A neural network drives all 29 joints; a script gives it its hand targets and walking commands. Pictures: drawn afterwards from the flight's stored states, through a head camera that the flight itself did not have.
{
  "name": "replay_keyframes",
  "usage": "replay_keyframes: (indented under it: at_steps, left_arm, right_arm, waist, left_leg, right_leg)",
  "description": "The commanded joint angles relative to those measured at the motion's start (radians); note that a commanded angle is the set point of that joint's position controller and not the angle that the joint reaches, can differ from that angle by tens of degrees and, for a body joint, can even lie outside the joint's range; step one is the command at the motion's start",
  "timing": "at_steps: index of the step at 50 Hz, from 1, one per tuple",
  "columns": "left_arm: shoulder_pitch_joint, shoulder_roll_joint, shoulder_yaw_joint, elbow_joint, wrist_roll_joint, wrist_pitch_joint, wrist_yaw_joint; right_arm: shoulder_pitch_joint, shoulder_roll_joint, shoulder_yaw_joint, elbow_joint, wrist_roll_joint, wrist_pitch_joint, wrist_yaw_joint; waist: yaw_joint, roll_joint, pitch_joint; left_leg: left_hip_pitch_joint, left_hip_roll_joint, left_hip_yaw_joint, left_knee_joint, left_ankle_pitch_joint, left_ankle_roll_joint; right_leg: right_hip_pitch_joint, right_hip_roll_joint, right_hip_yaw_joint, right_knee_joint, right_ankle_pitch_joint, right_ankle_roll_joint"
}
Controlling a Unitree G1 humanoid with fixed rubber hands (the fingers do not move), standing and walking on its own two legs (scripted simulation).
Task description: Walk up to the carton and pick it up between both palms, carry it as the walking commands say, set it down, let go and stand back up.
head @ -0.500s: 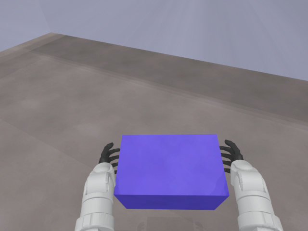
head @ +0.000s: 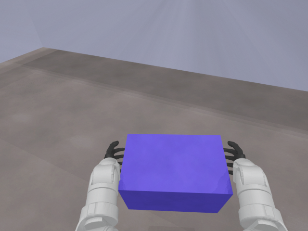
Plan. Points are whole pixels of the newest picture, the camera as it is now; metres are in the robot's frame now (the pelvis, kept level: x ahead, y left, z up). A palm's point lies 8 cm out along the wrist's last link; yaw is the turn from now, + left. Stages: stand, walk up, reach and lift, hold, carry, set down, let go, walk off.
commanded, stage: reach and lift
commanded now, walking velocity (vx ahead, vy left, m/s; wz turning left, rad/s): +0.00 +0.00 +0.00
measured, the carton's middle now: (172, 173) +0.31 -0.01 -0.03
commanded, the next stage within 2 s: hold in 0.98 s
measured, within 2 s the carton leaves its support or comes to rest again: neither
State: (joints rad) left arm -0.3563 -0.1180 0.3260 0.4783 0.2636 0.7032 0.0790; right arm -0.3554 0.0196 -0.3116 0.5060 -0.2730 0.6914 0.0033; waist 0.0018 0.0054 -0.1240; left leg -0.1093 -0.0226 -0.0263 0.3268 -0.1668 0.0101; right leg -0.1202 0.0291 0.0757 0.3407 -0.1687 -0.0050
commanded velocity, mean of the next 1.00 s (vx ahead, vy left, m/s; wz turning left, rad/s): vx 0.00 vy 0.00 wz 0.00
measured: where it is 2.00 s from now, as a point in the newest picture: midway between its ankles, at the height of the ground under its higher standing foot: outside the picture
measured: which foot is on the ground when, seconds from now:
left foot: down 0.00-1.00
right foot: down 0.00-1.00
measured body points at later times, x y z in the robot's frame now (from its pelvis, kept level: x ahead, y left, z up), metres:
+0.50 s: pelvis +0.01 +0.00 +0.00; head -0.05 +0.00 +0.45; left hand +0.29 +0.19 +0.03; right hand +0.30 -0.18 +0.02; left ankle +0.01 +0.11 -0.75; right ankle +0.01 -0.12 -0.75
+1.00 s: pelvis +0.00 +0.00 +0.00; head -0.07 +0.00 +0.45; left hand +0.29 +0.19 +0.03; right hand +0.29 -0.18 +0.02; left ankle +0.01 +0.11 -0.75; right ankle +0.01 -0.12 -0.75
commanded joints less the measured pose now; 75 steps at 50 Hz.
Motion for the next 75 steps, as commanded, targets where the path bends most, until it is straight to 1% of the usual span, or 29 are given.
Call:
replay_keyframes:
  at_steps: [1,5,6,8,9,10,11,12,14,15,18,22,28,38,45,48,50,52,53,58,60,61,63,64,66,69,70,74,75]
  left_arm:
    - [-0.634,-0.922,-0.499,-0.100,-0.265,-0.055,-0.450]
    - [-0.612,-0.911,-0.523,-0.139,-0.274,-0.062,-0.453]
    - [-0.609,-0.908,-0.530,-0.148,-0.275,-0.062,-0.455]
    - [-0.594,-0.908,-0.539,-0.152,-0.276,-0.064,-0.456]
    - [-0.586,-0.909,-0.546,-0.160,-0.278,-0.064,-0.456]
    - [-0.580,-0.906,-0.549,-0.165,-0.279,-0.064,-0.456]
    - [-0.582,-0.910,-0.559,-0.174,-0.284,-0.065,-0.455]
    - [-0.564,-0.906,-0.558,-0.170,-0.284,-0.065,-0.455]
    - [-0.543,-0.907,-0.573,-0.180,-0.288,-0.063,-0.454]
    - [-0.541,-0.909,-0.578,-0.187,-0.292,-0.062,-0.453]
    - [-0.521,-0.906,-0.597,-0.206,-0.299,-0.058,-0.449]
    - [-0.499,-0.899,-0.610,-0.221,-0.298,-0.052,-0.442]
    - [-0.481,-0.892,-0.620,-0.239,-0.297,-0.048,-0.439]
    - [-0.503,-0.909,-0.621,-0.217,-0.290,-0.054,-0.440]
    - [-0.518,-0.922,-0.602,-0.177,-0.286,-0.063,-0.453]
    - [-0.525,-0.921,-0.591,-0.161,-0.279,-0.064,-0.459]
    - [-0.528,-0.925,-0.589,-0.157,-0.278,-0.066,-0.464]
    - [-0.532,-0.925,-0.586,-0.149,-0.280,-0.066,-0.467]
    - [-0.523,-0.923,-0.582,-0.144,-0.275,-0.067,-0.469]
    - [-0.519,-0.929,-0.577,-0.135,-0.271,-0.067,-0.474]
    - [-0.519,-0.925,-0.575,-0.135,-0.271,-0.069,-0.476]
    - [-0.517,-0.928,-0.583,-0.137,-0.273,-0.069,-0.476]
    - [-0.519,-0.928,-0.583,-0.146,-0.274,-0.071,-0.476]
    - [-0.503,-0.925,-0.580,-0.141,-0.273,-0.071,-0.475]
    - [-0.501,-0.927,-0.587,-0.148,-0.274,-0.070,-0.475]
    - [-0.495,-0.924,-0.596,-0.160,-0.280,-0.072,-0.472]
    - [-0.500,-0.923,-0.597,-0.162,-0.277,-0.071,-0.471]
    - [-0.483,-0.920,-0.603,-0.172,-0.278,-0.069,-0.469]
    - [-0.475,-0.918,-0.597,-0.168,-0.274,-0.068,-0.469]
  right_arm:
    - [-0.707,0.999,0.509,-0.144,0.292,-0.061,0.413]
    - [-0.680,1.007,0.546,-0.198,0.298,-0.062,0.400]
    - [-0.664,1.007,0.551,-0.204,0.296,-0.062,0.396]
    - [-0.659,1.005,0.565,-0.231,0.299,-0.065,0.389]
    - [-0.645,1.001,0.568,-0.236,0.300,-0.065,0.387]
    - [-0.639,1.001,0.571,-0.238,0.299,-0.063,0.384]
    - [-0.626,0.997,0.574,-0.241,0.301,-0.064,0.382]
    - [-0.621,0.995,0.582,-0.252,0.302,-0.064,0.380]
    - [-0.598,0.993,0.593,-0.268,0.305,-0.063,0.376]
    - [-0.591,0.988,0.595,-0.272,0.304,-0.061,0.373]
    - [-0.564,0.981,0.607,-0.291,0.307,-0.057,0.368]
    - [-0.542,0.972,0.620,-0.311,0.309,-0.053,0.366]
    - [-0.539,0.971,0.639,-0.337,0.314,-0.048,0.366]
    - [-0.552,0.982,0.633,-0.301,0.312,-0.052,0.375]
    - [-0.583,1.003,0.625,-0.275,0.311,-0.061,0.380]
    - [-0.589,1.008,0.618,-0.261,0.306,-0.062,0.381]
    - [-0.596,1.011,0.620,-0.267,0.308,-0.066,0.381]
    - [-0.589,1.015,0.611,-0.252,0.304,-0.065,0.381]
    - [-0.593,1.016,0.616,-0.259,0.307,-0.066,0.380]
    - [-0.592,1.019,0.613,-0.254,0.306,-0.068,0.381]
    - [-0.593,1.023,0.615,-0.256,0.307,-0.069,0.380]
    - [-0.585,1.022,0.615,-0.256,0.307,-0.070,0.380]
    - [-0.587,1.026,0.621,-0.262,0.311,-0.070,0.379]
    - [-0.592,1.025,0.626,-0.272,0.315,-0.072,0.379]
    - [-0.578,1.025,0.627,-0.270,0.315,-0.070,0.378]
    - [-0.571,1.024,0.636,-0.280,0.320,-0.070,0.376]
    - [-0.568,1.022,0.631,-0.277,0.316,-0.070,0.376]
    - [-0.555,1.024,0.640,-0.284,0.323,-0.069,0.374]
    - [-0.560,1.021,0.642,-0.291,0.324,-0.069,0.374]
  waist:
    - [0.016,-0.025,-0.282]
    - [0.014,-0.043,-0.300]
    - [0.013,-0.034,-0.302]
    - [0.013,-0.038,-0.304]
    - [0.011,-0.024,-0.304]
    - [0.011,-0.031,-0.305]
    - [0.006,-0.018,-0.305]
    - [0.008,-0.035,-0.301]
    - [0.007,-0.020,-0.309]
    - [0.003,-0.025,-0.308]
    - [0.001,-0.009,-0.301]
    - [0.001,-0.007,-0.280]
    - [0.009,-0.014,-0.257]
    - [0.011,-0.001,-0.249]
    - [0.015,-0.013,-0.251]
    - [0.016,-0.018,-0.240]
    - [0.018,-0.008,-0.247]
    - [0.013,-0.018,-0.236]
    - [0.018,-0.017,-0.232]
    - [0.018,-0.006,-0.230]
    - [0.019,-0.016,-0.229]
    - [0.013,-0.006,-0.233]
    - [0.016,-0.004,-0.243]
    - [0.017,-0.017,-0.240]
    - [0.017,-0.006,-0.239]
    - [0.010,-0.016,-0.245]
    - [0.010,-0.009,-0.243]
    - [0.012,-0.013,-0.239]
    - [0.018,-0.011,-0.239]
  left_leg:
    - [0.092,-0.056,-0.001,-0.030,0.159,-0.003]
    - [0.103,-0.061,-0.008,-0.024,0.202,0.001]
    - [0.104,-0.062,-0.009,-0.024,0.209,0.001]
    - [0.108,-0.062,-0.012,-0.022,0.218,0.002]
    - [0.112,-0.061,-0.012,-0.023,0.231,0.000]
    - [0.114,-0.061,-0.014,-0.022,0.232,0.000]
    - [0.114,-0.061,-0.014,-0.021,0.240,-0.002]
    - [0.113,-0.061,-0.017,-0.021,0.241,0.000]
    - [0.119,-0.062,-0.017,-0.021,0.262,-0.002]
    - [0.118,-0.060,-0.020,-0.021,0.262,-0.004]
    - [0.118,-0.061,-0.021,-0.023,0.275,-0.007]
    - [0.109,-0.061,-0.024,-0.028,0.254,-0.007]
    - [0.100,-0.059,-0.025,-0.029,0.225,-0.007]
    - [0.098,-0.052,-0.026,-0.026,0.193,-0.010]
    - [0.098,-0.051,-0.023,-0.024,0.179,-0.008]
    - [0.091,-0.050,-0.022,-0.027,0.149,-0.005]
    - [0.090,-0.052,-0.020,-0.027,0.152,-0.006]
    - [0.094,-0.050,-0.020,-0.028,0.147,-0.005]
    - [0.088,-0.053,-0.017,-0.028,0.144,-0.003]
    - [0.092,-0.052,-0.017,-0.029,0.144,-0.005]
    - [0.093,-0.052,-0.017,-0.029,0.148,-0.004]
    - [0.092,-0.053,-0.017,-0.028,0.160,-0.005]
    - [0.093,-0.054,-0.017,-0.028,0.163,-0.006]
    - [0.093,-0.055,-0.016,-0.027,0.168,-0.004]
    - [0.092,-0.055,-0.017,-0.028,0.180,-0.006]
    - [0.102,-0.053,-0.021,-0.026,0.192,-0.006]
    - [0.098,-0.054,-0.019,-0.027,0.194,-0.007]
    - [0.092,-0.056,-0.020,-0.027,0.192,-0.008]
    - [0.087,-0.057,-0.018,-0.028,0.194,-0.007]
  right_leg:
    - [0.084,0.040,-0.011,-0.044,0.184,0.007]
    - [0.098,0.041,-0.006,-0.042,0.238,0.012]
    - [0.101,0.040,-0.003,-0.044,0.249,0.012]
    - [0.101,0.041,-0.002,-0.045,0.257,0.013]
    - [0.099,0.042,-0.002,-0.045,0.266,0.011]
    - [0.097,0.044,-0.003,-0.046,0.263,0.012]
    - [0.098,0.045,-0.001,-0.045,0.270,0.010]
    - [0.096,0.048,-0.005,-0.046,0.269,0.012]
    - [0.105,0.050,-0.005,-0.046,0.290,0.011]
    - [0.104,0.054,-0.007,-0.046,0.284,0.010]
    - [0.109,0.057,-0.007,-0.047,0.294,0.008]
    - [0.111,0.060,-0.009,-0.049,0.271,0.004]
    - [0.114,0.060,-0.007,-0.050,0.236,0.000]
    - [0.094,0.061,-0.010,-0.046,0.178,-0.005]
    - [0.086,0.059,-0.008,-0.047,0.155,-0.004]
    - [0.081,0.056,-0.007,-0.049,0.125,-0.005]
    - [0.087,0.054,-0.007,-0.049,0.129,-0.004]
    - [0.078,0.055,-0.007,-0.052,0.123,-0.004]
    - [0.084,0.053,-0.006,-0.053,0.122,-0.004]
    - [0.082,0.053,-0.008,-0.056,0.118,-0.004]
    - [0.083,0.053,-0.008,-0.056,0.122,-0.003]
    - [0.089,0.053,-0.008,-0.055,0.137,-0.003]
    - [0.094,0.053,-0.007,-0.054,0.142,-0.002]
    - [0.092,0.054,-0.008,-0.053,0.146,0.000]
    - [0.098,0.054,-0.009,-0.054,0.158,0.000]
    - [0.095,0.056,-0.010,-0.053,0.170,0.001]
    - [0.095,0.056,-0.010,-0.053,0.171,0.001]
    - [0.100,0.057,-0.010,-0.054,0.173,0.001]
    - [0.104,0.056,-0.009,-0.054,0.174,0.002]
